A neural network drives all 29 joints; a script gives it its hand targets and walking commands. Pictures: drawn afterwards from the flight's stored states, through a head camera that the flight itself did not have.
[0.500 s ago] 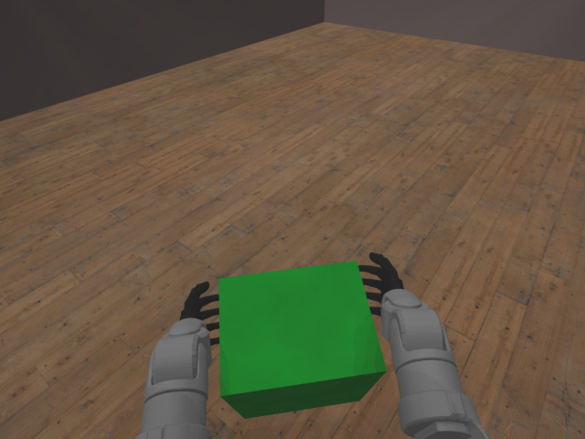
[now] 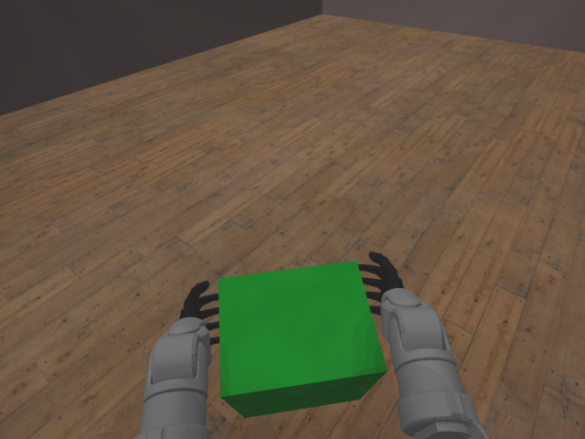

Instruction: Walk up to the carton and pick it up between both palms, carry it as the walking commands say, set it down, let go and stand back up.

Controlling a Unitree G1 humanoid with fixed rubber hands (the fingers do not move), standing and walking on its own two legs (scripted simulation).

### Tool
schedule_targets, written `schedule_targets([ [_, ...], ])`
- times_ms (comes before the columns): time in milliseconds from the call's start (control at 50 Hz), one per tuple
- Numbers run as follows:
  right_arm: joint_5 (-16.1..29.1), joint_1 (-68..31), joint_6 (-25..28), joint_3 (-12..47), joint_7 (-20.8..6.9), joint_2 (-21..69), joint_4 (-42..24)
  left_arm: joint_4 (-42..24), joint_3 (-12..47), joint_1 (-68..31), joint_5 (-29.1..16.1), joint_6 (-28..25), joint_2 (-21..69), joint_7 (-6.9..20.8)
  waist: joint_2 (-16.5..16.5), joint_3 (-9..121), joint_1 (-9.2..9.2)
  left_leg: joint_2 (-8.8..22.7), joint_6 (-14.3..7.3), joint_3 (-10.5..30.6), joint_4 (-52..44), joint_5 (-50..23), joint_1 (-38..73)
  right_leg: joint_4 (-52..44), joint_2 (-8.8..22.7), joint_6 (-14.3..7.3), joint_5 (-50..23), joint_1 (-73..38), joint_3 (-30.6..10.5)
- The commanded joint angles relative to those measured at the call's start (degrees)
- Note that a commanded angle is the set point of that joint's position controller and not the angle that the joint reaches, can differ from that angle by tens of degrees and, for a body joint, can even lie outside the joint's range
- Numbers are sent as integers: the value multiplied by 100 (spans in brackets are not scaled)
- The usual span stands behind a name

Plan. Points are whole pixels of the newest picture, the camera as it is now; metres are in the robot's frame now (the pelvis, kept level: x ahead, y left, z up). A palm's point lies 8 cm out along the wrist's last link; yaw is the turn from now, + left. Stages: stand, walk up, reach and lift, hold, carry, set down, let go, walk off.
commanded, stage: carry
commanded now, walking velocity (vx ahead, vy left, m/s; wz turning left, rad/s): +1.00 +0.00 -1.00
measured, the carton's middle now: (296, 345) +0.29 +0.00 -0.03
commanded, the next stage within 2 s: none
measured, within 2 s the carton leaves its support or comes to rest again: neither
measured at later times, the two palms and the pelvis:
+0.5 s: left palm (313, 213) +0.46 -0.04 +0.09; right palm (480, 229) +0.42 -0.32 +0.07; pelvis +0.15 -0.13 -0.01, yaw -13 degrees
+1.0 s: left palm (449, 150) +0.84 -0.45 -0.02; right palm (566, 177) +0.70 -0.70 -0.03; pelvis +0.53 -0.43 -0.11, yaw -42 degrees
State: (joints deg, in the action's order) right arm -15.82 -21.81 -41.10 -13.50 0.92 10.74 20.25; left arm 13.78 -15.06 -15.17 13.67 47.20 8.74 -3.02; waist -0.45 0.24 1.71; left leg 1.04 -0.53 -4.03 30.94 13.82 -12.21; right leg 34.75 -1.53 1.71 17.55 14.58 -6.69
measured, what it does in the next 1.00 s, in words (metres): walks ahead, turning right: right foot, then left foot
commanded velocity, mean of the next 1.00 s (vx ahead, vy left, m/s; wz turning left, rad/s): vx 1.00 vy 0.00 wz -1.00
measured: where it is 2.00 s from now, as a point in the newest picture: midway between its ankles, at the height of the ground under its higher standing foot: (571, 220)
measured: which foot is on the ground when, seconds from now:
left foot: down 0.00-0.26, up 0.28-0.50, down 0.52-0.70, up 0.72-0.92, down 0.94-1.00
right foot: up 0.00-0.20, down 0.22-0.54, up 0.56-0.62, down 0.64-0.94, up 0.96-1.00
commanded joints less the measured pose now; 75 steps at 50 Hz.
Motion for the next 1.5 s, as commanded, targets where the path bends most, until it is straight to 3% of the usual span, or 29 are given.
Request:
schedule_targets([
  [0, 2358, -2929, -617, 3933, -1141, 5653, -1867, -2944, 5034, -5811, -2812, -11, 5591, 1419, 1334, 1453, -160, 2175, -822, 1559, -2503, 3638, 231, 2356, 480, 38, 157, 2183, 1064],
  [180, 2243, -1491, -1872, 3745, -2, 5370, -3628, -3529, 5132, -3826, -3606, 1547, 5579, 942, 684, 2731, -281, 1866, -475, 24, -117, 1841, 1171, -449, 322, -386, -14, 683, 634],
  [240, 2237, -1497, -2133, 3651, 241, 5657, -3799, -3882, 4900, -3856, -3750, 1726, 5501, 754, -1739, 2094, -390, -42, 566, -310, 2359, 1964, -1898, -1760, 1155, -1291, -1220, -1310, -3755],
  [300, 2527, -1321, -2344, 3776, 253, 5736, -4094, -4142, 4894, -3513, -3655, 1867, 5632, 630, -1146, 2310, -503, -309, 517, 271, 2110, 2268, -3224, -1150, 1222, -1682, -4254, -2890, -3983],
  [420, 3030, -1070, -2430, 4185, 369, 5900, -4930, -4653, 4480, -2734, -3439, 1981, 5406, 404, -860, 3671, 50, 110, 26, 111, -1060, 116, 3501, 988, -18, -705, -5011, 1087, -724],
  [460, 2956, -1132, -2388, 4023, 484, 5672, -5201, -4580, 4489, -2608, -3482, 1983, 5499, 391, 622, 3581, 33, 2094, -625, 1435, -566, -2964, 6225, 2734, -500, -577, 441, 4207, 579],
  [500, 2743, -734, -2412, 3892, 595, 5340, -4871, -4321, 4450, -2486, -3540, 2039, 5268, 357, 642, 2943, 122, 2959, -827, 1413, -86, -5028, 5881, 3155, 57, -596, 1355, 4856, 806],
  [580, 2895, -934, -2556, 3882, 553, 5273, -5149, -4491, 4517, -2594, -3534, 2124, 5283, 269, 1139, 2855, -168, 2346, 88, -267, 1670, -6514, 4018, 179, 65, -771, 874, 2204, 1010],
  [620, 3124, -1496, -2677, 3946, 419, 5111, -5210, -4358, 4257, -2105, -3148, 2128, 5325, 145, -248, 2537, -857, 1054, 715, -798, 4514, -4176, -542, -1552, -707, -1145, -1157, -2152, -791],
  [640, 3121, -1172, -2701, 4085, 362, 5504, -5156, -4378, 4216, -2274, -3146, 2113, 5419, 82, -2140, 2456, -502, -224, 1041, -578, 5615, 1627, -3527, -702, 295, -1665, -5436, -4395, -3185],
  [660, 3117, -837, -2792, 4030, 355, 5271, -4894, -4182, 4130, -1789, -2946, 2126, 5244, -53, -1800, 2664, -535, -464, 972, 211, 6251, 2762, -4816, -309, 562, -2161, -8265, -5501, -4127],
  [720, 3218, -1129, -2691, 3886, 232, 5329, -4857, -4758, 4305, -2386, -2991, 2035, 5331, -90, 37, 1338, -713, -77, 783, 339, 6575, 3665, -6397, -455, 578, -1758, -8502, -5028, -4182],
  [780, 3055, -755, -2569, 3678, 281, 5376, -4431, -4589, 4285, -2209, -3075, 1969, 5187, -55, -95, 677, -713, -73, 668, -82, 5859, 4010, -6243, -534, 407, -1265, -9218, -4237, -3793],
  [840, 2681, -270, -2421, 3401, 466, 5188, -4262, -4665, 4457, -2401, -3402, 1971, 4982, 163, 310, 1342, -153, -560, 412, -589, 1905, 1842, -880, 28, -497, -296, -10920, -632, -1748],
  [860, 2631, -23, -2304, 3362, 514, 5218, -4355, -4857, 4659, -2576, -3674, 1884, 5106, 260, 205, 2261, 177, -543, 406, -722, 445, -102, 2423, 1425, -843, 71, -10643, 1310, -1367],
  [880, 2718, 3, -2204, 3313, 550, 5012, -4726, -5094, 4770, -2425, -3828, 1841, 5040, 312, 1290, 2892, 399, 556, 66, 299, 238, -2805, 5600, 4032, -850, 64, -4376, 3751, -1501],
  [900, 2628, 53, -2242, 3145, 619, 4874, -4591, -4877, 4683, -2463, -3728, 1958, 5005, 314, 1730, 3788, 483, 3351, -1240, 2860, 336, -3469, 6665, 7228, -743, 233, 1075, 4655, -572],
  [940, 2339, -237, -2096, 3293, 739, 4803, -4363, -4798, 4743, -2931, -3918, 1937, 5011, 442, 1113, 3404, 470, 3310, -2142, 3652, 325, -4847, 5847, 8624, -535, -293, 1557, 5153, -791],
  [980, 2295, -226, -1836, 3469, 833, 5058, -4616, -5257, 4817, -3267, -4294, 1630, 5475, 579, 1643, 3050, 527, 3383, -1239, 4137, 1496, -5186, 6187, 8648, 109, -621, 3365, 6871, -1784],
  [1040, 2654, -187, -1787, 3833, 693, 5370, -5096, -5153, 4582, -2670, -4135, 1413, 5346, 532, -95, 1792, 394, 3913, -8, 3003, 1059, -3334, 4268, 5551, 967, -750, 4429, 6925, -1323],
  [1100, 3093, -812, -1941, 4473, 508, 5278, -5580, -4226, 3892, -1202, -3226, 1440, 5262, 327, -484, 2348, -384, 1823, 1024, -795, 2145, -2514, -2066, 892, 42, -892, -772, -2182, 849],
  [1120, 3451, -1492, -1905, 4874, 399, 5452, -5954, -4024, 3704, -1128, -3049, 1365, 5589, 256, -1809, 2662, -519, 493, 1149, -683, 3961, 1718, -3264, 874, -482, -882, -2710, -3741, 203],
  [1180, 4201, -2213, -2124, 5304, 16, 5279, -6455, -4198, 3319, -761, -2304, 1365, 5353, -149, -2647, 3965, -546, -471, 1201, 224, 6767, 2377, -3271, -468, 839, -2355, -4717, -4306, -4549],
  [1240, 4023, -827, -2061, 4810, -165, 5604, -5536, -5213, 4091, -1321, -2584, 1183, 5597, -245, -456, 3779, -948, -218, 1138, 549, 7321, 4273, -6890, 979, 824, -2365, -8106, -7115, -4326],
  [1320, 3860, -170, -1622, 4303, -164, 5325, -5930, -6108, 4804, -1492, -2884, 898, 5517, -351, 53, 3298, -1165, 55, 513, 1513, 5909, 6038, -7683, 1025, 735, -1973, -7796, -7171, -4898],
  [1360, 3702, 184, -1489, 4091, -67, 5051, -6098, -6450, 5116, -1853, -3101, 923, 5408, -284, 747, 2375, -652, 461, 337, 2076, 2689, 5240, -4375, 1281, 514, -1179, -6504, -3358, -3964],
  [1380, 3447, 708, -1451, 3791, 58, 4868, -5892, -6764, 5342, -2182, -3369, 973, 5270, -146, 1951, 3179, -17, 486, 262, 1742, -728, 1636, 648, 2345, -349, -318, -5653, -77, -1649],
  [1420, 2759, 1428, -1520, 3091, 392, 4328, -5206, -6258, 5839, -2246, -3880, 1299, 5084, 22, 2611, 5008, 187, 1971, 217, 2095, 844, -6200, 6974, 5281, -653, -28, 1081, 3457, -891],
  [1480, 1964, 1611, -1634, 2717, 623, 3615, -5205, -5196, 5978, -1755, -4088, 1767, 4858, 259, 1781, 4130, 120, 2517, 533, 2341, 712, -8038, 5669, 6582, -120, -238, 483, 3319, -396],
])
